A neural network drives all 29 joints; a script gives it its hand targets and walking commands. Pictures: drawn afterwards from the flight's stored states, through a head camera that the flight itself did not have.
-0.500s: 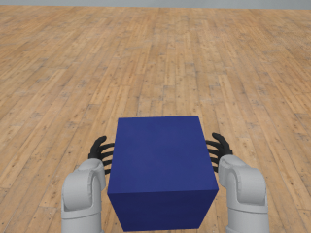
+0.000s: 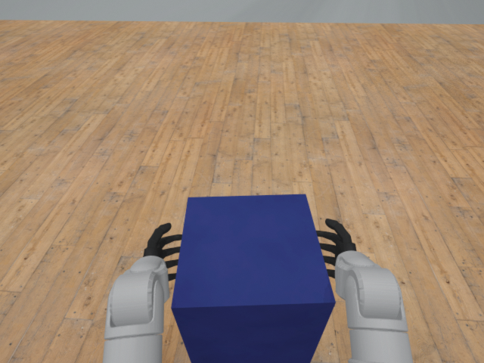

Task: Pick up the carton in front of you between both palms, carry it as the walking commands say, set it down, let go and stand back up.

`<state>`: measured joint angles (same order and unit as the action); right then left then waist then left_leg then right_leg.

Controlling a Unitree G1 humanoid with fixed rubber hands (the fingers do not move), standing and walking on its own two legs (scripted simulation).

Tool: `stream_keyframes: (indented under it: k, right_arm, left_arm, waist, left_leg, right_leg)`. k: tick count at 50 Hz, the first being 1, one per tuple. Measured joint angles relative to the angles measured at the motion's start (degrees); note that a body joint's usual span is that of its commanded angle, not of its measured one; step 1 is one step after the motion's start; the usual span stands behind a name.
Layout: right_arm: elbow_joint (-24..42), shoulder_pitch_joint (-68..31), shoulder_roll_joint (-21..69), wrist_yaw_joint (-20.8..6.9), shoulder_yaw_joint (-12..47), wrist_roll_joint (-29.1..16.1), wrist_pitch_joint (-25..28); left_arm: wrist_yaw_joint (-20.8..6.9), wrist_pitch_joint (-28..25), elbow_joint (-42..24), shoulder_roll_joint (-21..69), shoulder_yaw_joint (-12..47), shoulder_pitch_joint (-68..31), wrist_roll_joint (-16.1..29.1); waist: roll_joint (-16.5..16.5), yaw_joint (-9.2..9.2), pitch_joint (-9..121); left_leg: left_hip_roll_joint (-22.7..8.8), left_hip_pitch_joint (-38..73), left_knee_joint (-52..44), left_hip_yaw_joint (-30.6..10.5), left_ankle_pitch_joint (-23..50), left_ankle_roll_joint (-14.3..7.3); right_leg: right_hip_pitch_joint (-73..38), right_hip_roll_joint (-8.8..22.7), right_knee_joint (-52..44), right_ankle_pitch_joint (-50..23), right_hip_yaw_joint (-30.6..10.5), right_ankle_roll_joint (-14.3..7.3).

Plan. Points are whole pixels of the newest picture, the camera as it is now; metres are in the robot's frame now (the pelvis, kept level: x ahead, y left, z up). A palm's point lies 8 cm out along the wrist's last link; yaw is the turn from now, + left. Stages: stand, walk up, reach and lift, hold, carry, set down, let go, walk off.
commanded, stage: carry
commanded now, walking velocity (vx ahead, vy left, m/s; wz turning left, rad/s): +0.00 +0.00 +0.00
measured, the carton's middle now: (249, 283) +0.28 +0.00 -0.02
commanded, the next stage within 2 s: hold in 1.20 s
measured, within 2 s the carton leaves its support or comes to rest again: neither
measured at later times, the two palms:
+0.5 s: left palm (156, 271) +0.28 +0.15 +0.04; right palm (334, 266) +0.28 -0.14 +0.04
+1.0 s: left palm (149, 272) +0.27 +0.17 +0.04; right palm (329, 266) +0.28 -0.13 +0.04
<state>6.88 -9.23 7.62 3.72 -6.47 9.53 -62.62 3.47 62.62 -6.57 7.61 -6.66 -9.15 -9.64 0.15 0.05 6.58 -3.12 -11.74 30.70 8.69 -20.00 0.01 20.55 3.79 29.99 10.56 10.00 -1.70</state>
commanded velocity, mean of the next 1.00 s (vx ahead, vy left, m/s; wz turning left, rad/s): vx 0.00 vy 0.00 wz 0.00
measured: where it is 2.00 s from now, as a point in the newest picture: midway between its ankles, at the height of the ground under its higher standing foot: outside the picture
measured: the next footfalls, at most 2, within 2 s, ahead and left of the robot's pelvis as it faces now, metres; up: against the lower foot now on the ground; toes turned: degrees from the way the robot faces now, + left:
none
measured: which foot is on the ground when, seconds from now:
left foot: down 0.00-1.00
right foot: down 0.00-1.00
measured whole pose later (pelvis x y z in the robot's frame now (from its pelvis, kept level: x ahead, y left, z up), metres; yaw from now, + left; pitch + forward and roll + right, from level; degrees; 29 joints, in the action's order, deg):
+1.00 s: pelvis -0.02 +0.01 +0.00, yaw +0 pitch +2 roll +0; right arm -10.8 -13.6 8.4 1.7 -10.5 14.1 -42.3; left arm 1.8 42.5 10.7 8.3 -10.6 -13.3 -14.0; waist 0.2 0.2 5.2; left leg -2.2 -14.5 32.4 8.8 -19.5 -1.4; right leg 22.3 4.9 29.6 8.5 9.4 -0.5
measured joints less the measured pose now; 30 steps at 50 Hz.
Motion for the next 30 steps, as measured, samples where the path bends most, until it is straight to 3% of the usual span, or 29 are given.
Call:
stream_keyframes:
  k: [7,20,25,30]
  right_arm:
    - [-5.04,-0.23,0.04,-0.81,-0.13,1.61,6.12]
    - [-20.96,-5.49,1.01,-2.51,-5.06,6.2,20.99]
    - [-20.93,-6.16,1.17,-2.43,-5.62,5.94,23.32]
    - [-17.67,-4.93,0.89,-2.03,-4.35,4.62,21.9]
  left_arm:
    - [-0.71,-6.13,4.87,0.02,-0.21,-0.05,-1.54]
    - [-2.32,-21.01,21.0,1.01,-5.3,-5.52,-5.86]
    - [-2.12,-23.29,20.83,1.15,-5.8,-6.09,-5.55]
    - [-1.7,-21.84,17.49,0.85,-4.44,-4.8,-4.24]
  waist:
    - [0.0,0.04,-0.39]
    - [0.05,0.0,-1.39]
    - [0.05,0.12,-2.04]
    - [0.04,0.17,-1.95]
  left_leg:
    - [0.2,-0.99,0.24,-0.05,0.67,-0.24]
    - [0.49,-2.38,0.66,-0.04,1.43,-0.64]
    - [0.55,-2.92,1.01,-0.04,1.36,-0.75]
    - [0.57,-3.06,1.36,-0.04,1.01,-0.82]
  right_leg:
    - [0.62,0.2,-0.48,-1.06,-0.01,-0.01]
    - [1.56,0.5,-1.04,-2.4,-0.16,0.13]
    - [2.02,0.61,-0.86,-2.48,-0.23,0.23]
    - [2.18,0.69,-0.49,-2.17,-0.29,0.39]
